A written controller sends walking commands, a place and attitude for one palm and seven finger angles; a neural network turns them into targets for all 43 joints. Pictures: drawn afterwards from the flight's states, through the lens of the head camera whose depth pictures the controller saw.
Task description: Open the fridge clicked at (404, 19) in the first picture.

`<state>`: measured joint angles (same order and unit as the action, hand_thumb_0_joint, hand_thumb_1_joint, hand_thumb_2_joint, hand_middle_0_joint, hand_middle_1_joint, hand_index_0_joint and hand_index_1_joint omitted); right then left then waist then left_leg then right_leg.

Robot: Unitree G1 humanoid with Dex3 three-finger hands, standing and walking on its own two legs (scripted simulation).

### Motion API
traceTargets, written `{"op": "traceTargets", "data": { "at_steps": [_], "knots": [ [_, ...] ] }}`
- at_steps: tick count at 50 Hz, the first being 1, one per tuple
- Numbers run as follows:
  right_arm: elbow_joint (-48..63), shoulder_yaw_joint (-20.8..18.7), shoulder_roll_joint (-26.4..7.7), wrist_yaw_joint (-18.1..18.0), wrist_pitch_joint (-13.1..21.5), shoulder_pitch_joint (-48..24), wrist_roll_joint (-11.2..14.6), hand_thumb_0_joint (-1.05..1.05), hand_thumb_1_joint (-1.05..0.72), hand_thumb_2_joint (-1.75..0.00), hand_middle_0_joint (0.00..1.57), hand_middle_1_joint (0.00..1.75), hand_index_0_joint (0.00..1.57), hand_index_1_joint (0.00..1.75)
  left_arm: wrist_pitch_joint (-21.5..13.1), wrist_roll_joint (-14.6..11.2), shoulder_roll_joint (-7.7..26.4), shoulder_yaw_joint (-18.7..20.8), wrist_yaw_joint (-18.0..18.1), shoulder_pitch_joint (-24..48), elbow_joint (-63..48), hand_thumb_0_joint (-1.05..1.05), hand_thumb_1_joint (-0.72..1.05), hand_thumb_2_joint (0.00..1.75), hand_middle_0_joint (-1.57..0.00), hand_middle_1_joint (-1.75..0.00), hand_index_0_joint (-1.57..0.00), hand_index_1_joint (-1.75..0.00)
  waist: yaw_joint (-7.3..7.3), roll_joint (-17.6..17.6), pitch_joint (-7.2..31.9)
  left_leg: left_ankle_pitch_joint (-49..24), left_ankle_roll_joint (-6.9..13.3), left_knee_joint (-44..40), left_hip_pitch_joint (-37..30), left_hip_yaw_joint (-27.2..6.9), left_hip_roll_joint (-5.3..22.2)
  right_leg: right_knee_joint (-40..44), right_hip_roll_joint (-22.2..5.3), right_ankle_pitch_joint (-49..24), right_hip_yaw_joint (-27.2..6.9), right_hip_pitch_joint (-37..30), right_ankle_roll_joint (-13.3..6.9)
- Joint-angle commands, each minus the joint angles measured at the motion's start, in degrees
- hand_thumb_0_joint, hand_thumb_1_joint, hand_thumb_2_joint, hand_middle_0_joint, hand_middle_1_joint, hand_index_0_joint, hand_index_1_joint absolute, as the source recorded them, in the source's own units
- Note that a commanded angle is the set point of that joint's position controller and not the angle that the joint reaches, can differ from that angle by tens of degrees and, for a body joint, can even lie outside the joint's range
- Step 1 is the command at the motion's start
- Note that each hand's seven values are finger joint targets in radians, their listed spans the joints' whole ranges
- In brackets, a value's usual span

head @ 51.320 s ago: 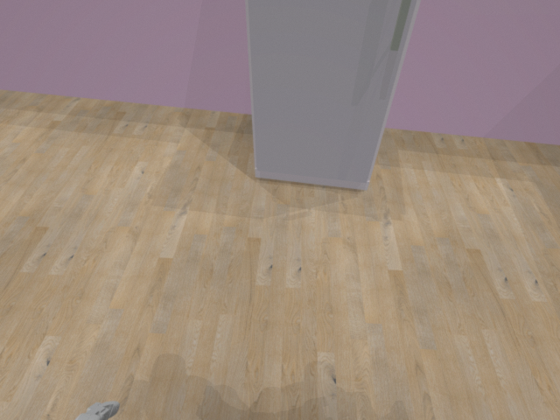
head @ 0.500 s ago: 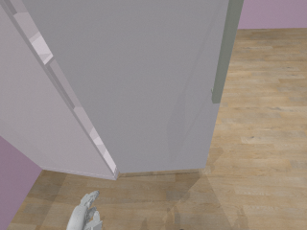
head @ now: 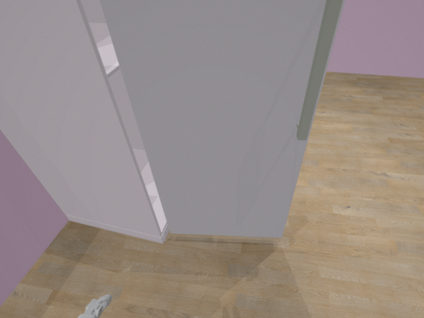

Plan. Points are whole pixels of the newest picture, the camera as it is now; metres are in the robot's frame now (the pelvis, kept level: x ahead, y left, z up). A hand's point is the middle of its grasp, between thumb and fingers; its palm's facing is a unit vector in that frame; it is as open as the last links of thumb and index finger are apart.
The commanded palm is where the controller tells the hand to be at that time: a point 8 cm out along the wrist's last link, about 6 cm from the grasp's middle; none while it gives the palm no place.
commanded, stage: stop stepping back and stand still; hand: right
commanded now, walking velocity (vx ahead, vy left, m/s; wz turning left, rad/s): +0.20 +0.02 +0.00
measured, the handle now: (313, 75) +0.64 -0.24 +0.18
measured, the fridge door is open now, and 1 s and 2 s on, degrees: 78 78 78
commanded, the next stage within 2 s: let the arm hang, fingers relaxed in 0.82 s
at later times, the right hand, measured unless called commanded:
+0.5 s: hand out of the picture +0.17 -0.32 +0.16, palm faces +0.58 +0.70 -0.41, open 7.4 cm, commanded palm +0.12 -0.34 +0.18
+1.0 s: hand (423, 265) +0.21 -0.33 +0.06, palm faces +0.31 +0.81 -0.50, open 7.4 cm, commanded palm none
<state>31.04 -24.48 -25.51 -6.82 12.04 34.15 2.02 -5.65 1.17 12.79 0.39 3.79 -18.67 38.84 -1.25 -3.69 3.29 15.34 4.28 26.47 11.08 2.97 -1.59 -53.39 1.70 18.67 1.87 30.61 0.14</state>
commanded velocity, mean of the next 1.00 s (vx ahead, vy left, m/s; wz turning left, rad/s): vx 0.00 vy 0.03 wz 0.00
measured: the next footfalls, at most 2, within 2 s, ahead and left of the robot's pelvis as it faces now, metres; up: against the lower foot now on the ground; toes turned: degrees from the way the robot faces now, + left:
right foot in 0.12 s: +0.08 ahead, -0.16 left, +0.00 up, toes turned -4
right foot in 0.52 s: +0.07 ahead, -0.16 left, +0.00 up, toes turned -9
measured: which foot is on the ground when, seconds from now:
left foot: down 0.00-1.00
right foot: up 0.00-0.10, down 0.12-0.28, up 0.30-0.50, down 0.52-1.00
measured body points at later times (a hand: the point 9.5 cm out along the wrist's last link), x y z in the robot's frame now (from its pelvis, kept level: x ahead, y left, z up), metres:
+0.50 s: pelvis +0.01 -0.02 +0.00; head +0.01 -0.03 +0.45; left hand +0.17 +0.20 -0.10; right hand +0.14 -0.35 +0.18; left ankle +0.02 +0.07 -0.74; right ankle +0.03 -0.15 -0.72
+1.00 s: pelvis +0.01 -0.04 -0.01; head +0.03 -0.03 +0.44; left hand +0.21 +0.19 -0.10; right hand +0.18 -0.37 +0.09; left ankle +0.02 +0.07 -0.74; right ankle +0.03 -0.15 -0.74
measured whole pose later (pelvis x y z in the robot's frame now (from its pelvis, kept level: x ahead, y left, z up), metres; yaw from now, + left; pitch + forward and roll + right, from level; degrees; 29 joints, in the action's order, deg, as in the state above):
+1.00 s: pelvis +0.01 -0.04 -0.01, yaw -6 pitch +2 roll +1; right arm 3.8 -13.6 -23.4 -2.9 6.6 21.3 -0.6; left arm -5.1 0.2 16.3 0.3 0.5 -9.3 40.3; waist -1.0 2.9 1.2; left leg 16.4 0.4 30.1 15.4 3.7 0.1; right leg -32.5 -1.9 14.4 3.0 20.0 -0.8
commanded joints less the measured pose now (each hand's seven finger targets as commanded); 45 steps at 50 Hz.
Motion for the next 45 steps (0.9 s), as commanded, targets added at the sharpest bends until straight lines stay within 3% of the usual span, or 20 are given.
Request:
{"op": "traceTargets", "data": {
  "at_steps": [1,3,4,5,6,7,9,12,13,14,15,17,20,23,26,28,29,31,37,45],
  "knots": [
    [-0.84,-3.07,-6.38,-2.69,1.74,-17.0,-0.65,0.0,-0.9,-0.9,0.2,0.3,0.2,0.3,-4.18,-0.65,6.25,2.57,2.08,9.5,-8.18,0.0,0.9,0.9,-0.2,-0.3,-0.2,-0.3,2.37,-1.65,-5.95,28.3,4.94,-13.1,14.82,-11.79,16.54,9.12,-5.7,3.98,0.93,-9.55,-1.92],
    [2.05,-1.18,-5.94,-3.43,2.24,-20.39,-1.14,0.0,-0.9,-0.9,0.2,0.3,0.2,0.3,-5.23,-0.36,6.43,2.34,2.66,9.09,-8.01,0.0,0.9,0.9,-0.2,-0.3,-0.2,-0.3,2.5,2.27,-4.45,26.54,3.82,-6.08,13.53,-7.81,13.21,20.62,-3.34,4.25,3.96,-17.45,-2.34],
    [2.59,-0.43,-5.43,-3.25,2.03,-19.4,-0.59,0.0,-0.9,-0.9,0.2,0.3,0.2,0.3,-5.88,-0.74,6.94,2.28,2.9,9.27,-8.75,0.0,0.9,0.9,-0.2,-0.3,-0.2,-0.3,2.89,7.13,-5.49,23.04,1.69,1.58,14.12,-4.93,9.84,27.68,-4.78,7.41,-0.6,-18.78,-3.42],
    [5.82,-1.33,-6.05,-3.11,2.55,-19.18,-0.4,0.0,-0.9,-0.9,0.2,0.3,0.2,0.3,-6.24,-0.62,7.93,2.28,2.67,9.22,-9.39,0.0,0.9,0.9,-0.2,-0.3,-0.2,-0.3,2.66,16.72,-5.89,18.43,-1.56,13.25,18.28,-1.22,3.44,35.19,-12.05,10.96,-14.74,-20.81,-6.73],
    [10.28,-2.59,-7.31,-3.03,3.43,-20.49,-0.58,0.0,-0.9,-0.9,0.2,0.3,0.2,0.3,-6.33,-0.85,7.82,2.11,2.12,9.89,-10.4,0.0,0.9,0.9,-0.2,-0.3,-0.2,-0.3,1.97,20.81,-5.06,16.27,-4.03,23.5,20.42,1.82,-0.91,40.86,-19.46,12.33,-28.18,-20.18,-10.38],
    [9.08,-5.3,-9.41,-2.4,4.04,-17.79,-0.29,0.0,-0.9,-0.9,0.2,0.3,0.2,0.3,-6.75,-0.66,6.66,2.4,1.3,9.97,-9.46,0.0,0.9,0.9,-0.2,-0.3,-0.2,-0.3,2.38,16.86,-4.96,15.6,-3.99,29.92,18.16,-1.69,-0.19,45.89,-21.09,21.68,-31.62,-14.67,-11.47],
    [13.38,-8.79,-12.05,-1.86,3.78,-11.95,-0.28,0.0,-0.9,-0.9,0.2,0.3,0.2,0.3,-6.93,-0.08,5.77,2.62,0.07,10.93,-10.51,0.0,0.9,0.9,-0.2,-0.3,-0.2,-0.3,1.25,21.57,-5.28,13.04,-3.11,28.38,10.65,-3.71,2.11,46.82,-19.5,27.02,-27.23,-4.7,-11.01],
    [10.45,-8.47,-9.12,-2.12,3.2,-1.67,-0.45,0.0,-0.9,-0.9,0.2,0.3,0.2,0.3,-5.53,-0.27,5.67,2.34,-0.78,10.56,-11.37,0.0,0.9,0.9,-0.2,-0.3,-0.2,-0.3,-0.49,15.15,-1.82,12.48,-1.8,8.18,-13.51,-0.61,-0.07,33.2,-12.18,22.89,-9.6,9.11,-4.91],
    [9.04,-9.14,-9.77,-2.2,2.79,-0.91,-0.66,0.0,-0.9,-0.9,0.2,0.3,0.2,0.3,-4.73,-0.41,5.33,2.79,-0.7,10.82,-11.9,0.0,0.9,0.9,-0.2,-0.3,-0.2,-0.3,-1.29,2.56,-2.38,16.6,0.31,-2.56,-13.31,-8.43,3.59,16.05,-5.45,19.53,-2.73,12.56,-2.78],
    [6.63,-10.08,-10.51,-2.12,1.84,-0.12,-0.21,0.0,-0.9,-0.9,0.2,0.3,0.2,0.3,-4.03,-0.74,4.98,3.42,-0.91,10.61,-12.1,0.0,0.9,0.9,-0.2,-0.3,-0.2,-0.3,-0.77,-13.69,-3.04,28.66,5.18,-16.9,-3.85,-34.15,17.45,-6.53,0.42,13.43,1.18,12.71,-0.94],
    [9.94,-8.98,-10.33,-2.05,2.82,-8.61,0.63,0.0,-0.9,-0.9,0.2,0.3,0.2,0.3,-4.12,-0.5,5.68,2.89,-0.65,10.06,-11.15,0.0,0.9,0.9,-0.2,-0.3,-0.2,-0.3,1.44,-7.98,-3.7,20.89,7.33,-18.18,1.17,-35.93,20.95,-15.04,-1.66,7.25,-2.58,10.38,-0.31],
    [4.36,-7.96,-8.29,-2.06,3.32,-9.24,0.55,0.0,-0.9,-0.9,0.2,0.3,0.2,0.3,-4.95,-0.32,4.19,2.06,-0.31,7.89,-8.25,0.0,0.9,0.9,-0.2,-0.3,-0.2,-0.3,2.47,1.31,-4.39,21.0,7.81,-16.17,6.64,-28.94,18.77,-13.67,-4.36,3.69,-3.57,5.79,-0.24],
    [0.38,-5.51,-7.14,-2.06,3.75,-13.3,-0.17,0.0,-0.9,-0.9,0.2,0.3,0.2,0.3,-5.64,-0.52,4.38,1.26,1.0,9.81,-8.2,0.0,0.9,0.9,-0.2,-0.3,-0.2,-0.3,1.89,-2.52,-4.85,5.32,4.76,-12.18,7.45,-16.65,15.64,4.22,-5.15,0.83,0.04,-3.82,-0.7],
    [1.55,-3.01,-5.6,-2.69,4.12,-15.3,-0.78,0.0,-0.9,-0.9,0.2,0.3,0.2,0.3,-6.79,-0.14,4.58,1.34,1.45,10.26,-8.63,0.0,0.9,0.9,-0.2,-0.3,-0.2,-0.3,0.52,-2.95,-0.98,-2.78,1.71,-7.05,4.03,-12.26,12.85,23.54,-2.07,-3.97,3.31,-16.49,-2.09],
    [9.66,-2.38,-6.41,-3.01,4.87,-16.94,-0.95,0.0,-0.9,-0.9,0.2,0.3,0.2,0.3,-7.28,-0.98,7.16,2.62,1.26,11.44,-10.61,0.0,0.9,0.9,-0.2,-0.3,-0.2,-0.3,-0.17,8.11,3.07,-8.61,-4.42,3.33,5.8,-7.28,5.75,29.67,-11.2,-22.01,-7.56,-27.46,-4.73],
    [9.62,-4.95,-8.28,-2.97,4.42,-13.04,-0.94,0.0,-0.9,-0.9,0.2,0.3,0.2,0.3,-6.95,-1.27,5.97,2.06,1.08,11.13,-10.97,0.0,0.9,0.9,-0.2,-0.3,-0.2,-0.3,0.1,12.59,2.48,-6.18,-5.33,6.24,5.12,-3.2,2.34,31.62,-12.98,-27.69,-10.92,-24.28,-5.54],
    [10.25,-6.17,-9.28,-2.78,4.26,-12.13,-0.83,0.0,-0.9,-0.9,0.2,0.3,0.2,0.3,-7.02,-0.8,5.84,1.92,0.95,11.7,-11.33,0.0,0.9,0.9,-0.2,-0.3,-0.2,-0.3,-0.15,15.94,1.34,-3.52,-5.28,7.33,3.7,-2.53,2.06,33.45,-13.53,-27.65,-11.3,-21.35,-5.48],
    [9.78,-6.79,-8.33,-2.59,4.29,-8.8,-0.59,0.0,-0.9,-0.9,0.2,0.3,0.2,0.3,-6.99,-0.82,5.56,1.82,0.41,10.92,-11.53,0.0,0.9,0.9,-0.2,-0.3,-0.2,-0.3,-0.12,14.26,0.54,-1.45,-4.81,3.85,1.31,-1.66,1.88,33.32,-14.24,-28.2,-9.93,-19.37,-4.94],
    [7.17,-8.0,-7.65,-2.18,3.47,-1.1,1.2,0.0,-0.9,-0.9,0.2,0.3,0.2,0.3,-5.25,-1.47,5.67,2.44,0.05,10.38,-13.32,0.0,0.9,0.9,-0.2,-0.3,-0.2,-0.3,0.94,6.83,7.31,-26.59,-3.94,-1.56,-4.88,-5.73,4.51,26.25,-8.31,-27.1,-1.22,-20.44,-0.86],
    [6.61,-6.1,-7.65,-2.54,2.07,-4.62,1.13,0.0,-0.9,-0.9,0.2,0.3,0.2,0.3,-3.84,-1.28,5.65,1.74,1.49,11.68,-13.3,0.0,0.9,0.9,-0.2,-0.3,-0.2,-0.3,1.05,5.21,4.15,-18.64,-4.05,-4.7,-1.91,-6.48,4.88,28.58,-7.06,-17.14,-1.62,-19.77,-1.26]
  ]
}}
